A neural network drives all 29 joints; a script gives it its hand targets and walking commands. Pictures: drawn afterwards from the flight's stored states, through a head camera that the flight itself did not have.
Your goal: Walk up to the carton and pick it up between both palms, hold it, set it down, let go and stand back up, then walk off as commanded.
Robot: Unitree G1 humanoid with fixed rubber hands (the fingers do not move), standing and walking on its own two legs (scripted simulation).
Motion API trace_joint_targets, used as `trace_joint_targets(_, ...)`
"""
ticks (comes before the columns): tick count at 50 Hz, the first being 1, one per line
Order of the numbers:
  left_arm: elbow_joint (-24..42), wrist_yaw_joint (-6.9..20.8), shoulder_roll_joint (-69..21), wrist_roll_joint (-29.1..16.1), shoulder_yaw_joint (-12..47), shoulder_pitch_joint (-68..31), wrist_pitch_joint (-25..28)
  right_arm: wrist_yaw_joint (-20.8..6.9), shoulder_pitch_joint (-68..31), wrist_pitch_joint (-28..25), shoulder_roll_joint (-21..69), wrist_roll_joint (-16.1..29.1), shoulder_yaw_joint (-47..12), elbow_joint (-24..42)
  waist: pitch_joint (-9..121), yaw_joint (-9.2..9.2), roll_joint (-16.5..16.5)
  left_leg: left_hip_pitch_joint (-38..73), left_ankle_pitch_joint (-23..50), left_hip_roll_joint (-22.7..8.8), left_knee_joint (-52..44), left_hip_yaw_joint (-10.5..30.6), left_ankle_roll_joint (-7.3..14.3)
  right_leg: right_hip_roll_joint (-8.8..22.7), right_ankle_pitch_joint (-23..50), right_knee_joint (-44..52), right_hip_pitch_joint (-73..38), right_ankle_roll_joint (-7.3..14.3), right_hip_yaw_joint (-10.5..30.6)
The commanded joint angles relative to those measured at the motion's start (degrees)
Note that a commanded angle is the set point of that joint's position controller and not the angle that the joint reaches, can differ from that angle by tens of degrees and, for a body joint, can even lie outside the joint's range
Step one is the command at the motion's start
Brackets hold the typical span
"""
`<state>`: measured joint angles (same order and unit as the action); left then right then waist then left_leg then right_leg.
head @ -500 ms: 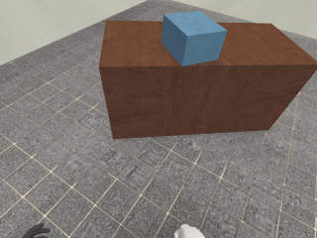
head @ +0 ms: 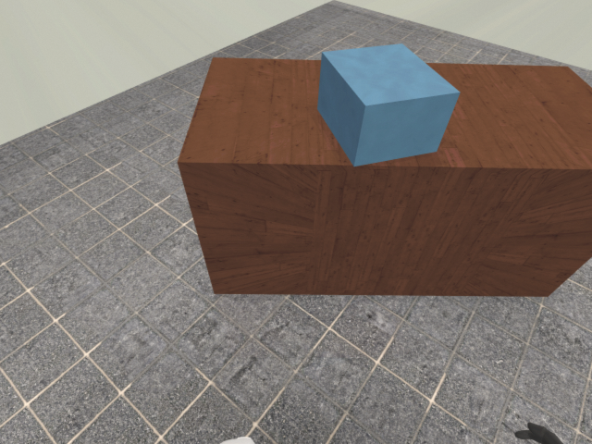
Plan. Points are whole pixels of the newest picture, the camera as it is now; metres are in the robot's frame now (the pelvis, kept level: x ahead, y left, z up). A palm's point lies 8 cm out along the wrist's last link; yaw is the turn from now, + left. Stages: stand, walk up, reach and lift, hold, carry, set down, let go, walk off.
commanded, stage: walk up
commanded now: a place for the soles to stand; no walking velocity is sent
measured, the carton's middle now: (379, 101) +0.95 -0.15 -0.02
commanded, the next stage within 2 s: none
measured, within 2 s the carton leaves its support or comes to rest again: neither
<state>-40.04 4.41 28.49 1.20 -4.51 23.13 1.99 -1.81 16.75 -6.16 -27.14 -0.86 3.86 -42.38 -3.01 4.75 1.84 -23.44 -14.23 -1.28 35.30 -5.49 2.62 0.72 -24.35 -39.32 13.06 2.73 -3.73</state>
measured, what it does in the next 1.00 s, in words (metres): walks ahead: right foot, then left foot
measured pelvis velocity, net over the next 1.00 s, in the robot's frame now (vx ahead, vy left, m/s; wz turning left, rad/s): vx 0.29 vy -0.15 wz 0.08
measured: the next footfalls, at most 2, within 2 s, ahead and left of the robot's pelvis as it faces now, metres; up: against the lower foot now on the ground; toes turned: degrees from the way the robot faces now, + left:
right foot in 0.34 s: +0.24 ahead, -0.22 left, +0.00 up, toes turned -6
left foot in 0.72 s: +0.36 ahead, -0.02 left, +0.00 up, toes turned +7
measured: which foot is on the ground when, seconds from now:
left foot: down 0.00-0.34, up 0.36-0.70, down 0.72-1.00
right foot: down 0.00-0.02, up 0.04-0.32, down 0.34-0.72, up 0.74-0.96, down 0.98-1.00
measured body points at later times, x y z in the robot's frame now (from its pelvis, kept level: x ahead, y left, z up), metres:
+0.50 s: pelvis +0.16 -0.11 +0.00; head +0.17 -0.12 +0.45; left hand +0.26 +0.24 -0.07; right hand +0.23 -0.46 -0.09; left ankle +0.17 +0.04 -0.66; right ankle +0.20 -0.22 -0.72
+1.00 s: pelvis +0.29 -0.15 -0.02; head +0.31 -0.14 +0.43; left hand +0.38 +0.19 -0.11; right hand +0.40 -0.50 -0.09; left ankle +0.32 +0.00 -0.72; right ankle +0.38 -0.28 -0.72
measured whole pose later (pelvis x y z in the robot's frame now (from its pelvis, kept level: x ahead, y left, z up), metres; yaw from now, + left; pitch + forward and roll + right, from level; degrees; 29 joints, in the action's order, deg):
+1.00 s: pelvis +0.29 -0.15 -0.02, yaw +4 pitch -3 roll +0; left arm -42.7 1.0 26.0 0.8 -4.0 15.7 2.9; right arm -0.1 16.7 -2.7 -28.3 -0.6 3.2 -42.8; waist -4.8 -1.7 1.1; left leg -23.1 -20.6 -3.7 46.2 0.2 -0.2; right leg 3.4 -15.5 -43.1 24.9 0.1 -2.5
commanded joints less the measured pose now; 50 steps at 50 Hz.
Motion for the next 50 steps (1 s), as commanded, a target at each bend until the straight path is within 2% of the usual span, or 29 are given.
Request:
trace_joint_targets(1, 7.0, -0.3, 4.7, -0.5, -0.7, -5.7, 1.3, 2.0, 16.1, -1.6, -16.7, -1.1, 6.3, 0.1, 8.2, -11.50, -10.5, 34.7, -13.7, -13.6, -11.6, 26.2, 6.5, 1.8, 7.1, -17.4, 27.6, 1.9, 2.2)
trace_joint_targets(2, 6.9, -1.0, 7.3, -0.2, -1.7, -3.7, 0.8, 2.5, 14.4, -1.6, -19.1, -0.7, 6.8, 1.5, 8.3, -10.22, -11.1, 30.2, -23.0, -24.8, -20.5, 47.0, 12.7, -0.7, -5.3, -27.6, 33.3, -0.3, 4.3)
trace_joint_targets(3, 6.5, -1.2, 11.5, 0.4, -2.5, -4.9, 0.2, 2.5, 11.0, -1.5, -17.5, 0.5, 6.5, 1.6, 3.2, -8.62, -3.5, 22.6, -25.2, -24.2, -20.1, 43.2, 13.9, 3.2, -3.5, -29.7, 31.9, 0.0, 8.3)
trace_joint_targets(4, 6.2, -1.0, 11.4, 0.1, -2.7, -5.7, 0.4, 2.5, 8.5, -1.4, -16.4, 0.5, 5.8, 1.8, 1.2, -7.55, -3.1, 19.9, -19.8, -22.1, -19.3, 38.0, 14.1, 4.4, -2.5, -29.1, 32.4, -0.4, 8.8)
trace_joint_targets(6, 4.0, -0.4, 10.3, 0.1, -2.8, -3.3, 0.5, 2.7, 5.8, -1.3, -15.0, 0.6, 4.8, 2.2, -1.1, -5.42, -6.1, 14.0, -7.6, -17.8, -17.4, 26.5, 12.2, 6.7, -0.9, -23.5, 29.0, -1.1, 8.9)
trace_joint_targets(8, 2.3, 0.4, 9.2, -0.2, -2.9, -1.9, 0.4, 2.4, 4.6, -1.4, -15.4, -0.1, 4.7, 2.6, 0.0, -4.52, -9.6, 7.4, -4.3, -14.9, -16.6, 18.5, 11.3, 6.5, 2.3, -18.6, 22.0, -1.8, 6.3)
trace_joint_targets(12, 2.9, 2.0, 8.5, 0.1, -3.3, -7.1, 0.0, 1.9, 3.5, -1.4, -17.2, -0.2, 5.4, 3.8, -1.3, -5.24, -11.0, 1.6, -16.7, -13.1, -17.2, 14.2, 9.9, 6.1, 7.2, -6.7, 15.7, -2.2, 3.7)
trace_joint_targets(15, 1.6, 2.1, 8.8, 0.1, -4.0, -6.3, 0.6, 1.5, 1.0, -0.9, -16.8, -0.1, 4.9, 4.1, -1.2, -3.59, -10.7, -6.3, -20.7, -11.5, -13.8, 10.1, 7.8, 3.5, 10.6, -0.9, 2.8, -1.9, -0.9)
trace_joint_targets(17, 0.1, 1.3, 10.3, 0.0, -4.8, -1.1, 1.1, 1.3, 1.1, 0.0, -14.4, -1.0, 4.0, 3.5, 1.8, -0.46, -4.0, -10.1, -20.5, -8.6, -0.9, 7.6, 5.7, 1.0, 4.9, 2.0, -7.5, -1.3, -1.4)
trace_joint_targets(18, -0.9, 0.6, 14.2, 0.4, -6.0, 3.8, 1.8, 1.2, 1.1, 0.4, -10.7, -0.6, 3.1, 4.2, 2.5, 2.55, 9.7, -19.6, -20.4, -1.2, 17.0, 2.2, 2.3, 6.8, -9.7, 11.9, -14.0, 1.4, 11.6)
trace_joint_targets(19, 0.3, 0.1, 19.1, 0.9, -6.8, 6.0, 2.2, 2.0, 1.9, 0.2, -8.3, 0.4, 2.1, 5.3, 4.7, 3.87, 20.4, -27.3, -21.9, 3.9, 32.4, 5.7, 0.6, 21.8, -20.8, 23.9, -14.3, 10.1, 39.8)
trace_joint_targets(20, 0.9, -0.5, 18.8, -0.3, -6.5, 2.0, 2.3, 2.8, 1.4, 0.7, -12.1, -0.1, 2.3, 4.4, 2.2, 2.34, 9.3, -27.0, -19.1, -0.4, 37.4, 12.6, 0.5, 25.1, -26.3, 25.5, -10.5, 12.1, 41.8)
trace_joint_targets(21, 1.5, -1.1, 16.9, -0.6, -5.6, -0.5, 2.2, 2.9, 2.5, 0.4, -14.2, 0.2, 2.9, 3.1, -0.3, 0.25, 4.6, -24.2, -13.9, -1.5, 38.0, 12.2, -0.1, 23.4, -23.2, 25.1, -5.7, 11.9, 37.6)
trace_joint_targets(22, 1.4, -1.5, 15.3, -0.6, -5.3, -4.3, 2.2, 2.6, 5.4, 0.4, -14.4, 0.6, 3.1, 1.2, -1.9, -2.14, 3.5, -20.7, -8.8, -3.6, 34.7, 11.5, -0.6, 21.1, -19.1, 24.7, -2.5, 10.6, 31.7)
trace_joint_targets(25, 1.1, -2.1, 12.6, -0.4, -3.8, -5.1, 2.6, 1.3, 8.5, 1.0, -12.3, 0.4, 3.0, -2.5, -2.0, -2.94, 8.3, -11.2, -6.3, -3.2, 25.8, 7.6, -2.2, 15.5, 2.9, 21.7, 3.3, 9.3, 16.6)
trace_joint_targets(28, 1.2, -1.9, 12.3, -0.1, -3.8, -2.9, 2.7, 0.5, 3.4, 1.1, -10.0, -0.1, 2.4, -1.3, -1.4, -1.57, 7.8, -9.5, -7.8, -2.7, 16.3, 4.7, -1.6, 15.7, 9.8, 20.5, 0.4, 10.8, 13.8)
trace_joint_targets(31, 1.8, -1.8, 13.1, 0.0, -3.7, -3.1, 2.4, -0.2, -0.3, 1.0, -9.5, 0.1, 2.5, 0.1, -1.4, -1.25, 7.5, -5.3, -4.9, -2.1, 8.9, 1.8, -1.2, 15.8, 5.3, 20.7, 0.6, 10.5, 13.2)
trace_joint_targets(33, 2.2, -1.6, 13.3, 0.0, -3.5, -4.3, 2.2, -0.4, 1.0, 0.6, -8.6, 0.2, 2.7, 0.3, -1.9, -2.90, 7.9, 0.7, -1.7, -0.8, 3.9, 0.7, -0.5, 16.0, 6.4, 18.8, 4.3, 9.8, 11.3)
trace_joint_targets(35, 2.6, -1.5, 10.9, -0.4, -2.4, -5.7, 1.8, -0.1, 5.1, 0.1, -9.1, -0.1, 3.4, -0.5, 0.7, -6.39, 3.7, 14.3, 1.2, 1.3, -2.5, 0.6, 0.7, 12.9, 6.2, 9.5, 10.6, 6.7, 5.9)
trace_joint_targets(36, 2.9, -1.6, 8.3, -0.6, -1.6, -5.3, 1.7, 0.5, 9.4, -0.3, -11.2, -0.5, 4.3, -1.2, 4.3, -8.96, -1.7, 24.6, -2.0, 1.3, -4.9, 4.6, 2.3, 10.4, 11.5, -1.2, 15.9, 4.7, 3.0)
trace_joint_targets(37, 4.5, -1.6, 4.4, -1.1, -0.7, -3.9, 1.9, 1.5, 14.3, -0.6, -16.3, -1.3, 5.9, -0.8, 8.3, -11.07, -13.1, 34.1, -9.2, -12.2, -11.7, 28.0, 7.4, 3.5, 11.8, -21.1, 25.9, 0.3, -2.2)
trace_joint_targets(38, 4.6, -2.6, 7.5, -0.7, -1.5, -3.5, 1.1, 2.0, 12.4, -0.6, -18.2, -0.5, 6.1, 0.7, 7.2, -10.27, -10.9, 28.3, -12.0, -23.0, -18.6, 46.6, 13.7, 0.9, -5.8, -28.4, 31.7, -0.8, 2.8)
trace_joint_targets(39, 4.1, -2.9, 10.6, -0.4, -2.0, -4.5, 0.5, 2.1, 9.7, -0.4, -16.9, 0.8, 5.9, 0.5, 3.7, -8.71, -4.0, 21.4, -11.6, -22.5, -17.2, 42.2, 15.3, 4.3, -5.9, -29.5, 29.6, -0.3, 6.9)
trace_joint_targets(40, 3.6, -3.0, 9.9, -0.7, -1.9, -3.8, 0.7, 2.1, 7.4, -0.3, -15.7, 0.8, 5.2, 0.6, 0.7, -7.21, -4.2, 18.2, -4.5, -20.2, -15.7, 35.5, 14.9, 5.7, -5.7, -27.2, 29.9, -0.3, 7.0)
trace_joint_targets(43, -0.3, -2.7, 8.3, -0.7, -1.7, 1.0, 0.6, 2.4, 2.2, 0.4, -13.5, 0.1, 3.5, 2.0, 0.1, -4.60, -9.9, 5.3, 14.3, -13.8, -11.2, 18.8, 11.8, 5.9, 0.0, -17.9, 18.8, -1.1, 4.5)
trace_joint_targets(45, -1.4, -2.9, 5.8, -1.3, -1.5, 1.5, 0.7, 2.3, -1.3, 1.0, -11.8, -0.2, 2.6, 3.0, 1.9, -3.31, -12.8, -2.2, 22.6, -11.1, -7.0, 12.5, 10.1, 4.1, 4.3, -10.6, 8.8, -1.4, 2.0)
trace_joint_targets(48, -2.6, -3.8, 5.2, -0.8, -2.1, 0.9, 1.0, 1.8, -4.6, 2.6, -10.9, 0.6, 1.6, 3.4, 4.7, -2.16, -10.1, -8.2, 9.4, -8.0, 0.2, 10.3, 7.4, 0.6, 14.2, -1.6, -2.7, -1.2, -1.3)
trace_joint_targets(49, -2.7, -4.3, 6.1, -0.2, -2.4, 0.8, 1.4, 1.8, -5.0, 3.4, -9.3, 0.6, 1.0, 3.9, 5.1, -1.38, -7.1, -11.0, -1.1, -6.0, 4.0, 9.8, 5.2, 0.0, 12.2, 1.4, -5.6, -1.1, -0.6)
trace_joint_targets(50, -2.3, -4.8, 9.0, 0.6, -3.0, 0.1, 1.7, 1.9, -3.1, 4.0, -6.1, 0.3, 0.0, 3.3, 4.8, -1.34, 0.9, -12.3, -9.0, -2.7, 12.1, 8.1, 2.7, 5.6, 8.3, 8.0, -5.3, 0.4, 7.9)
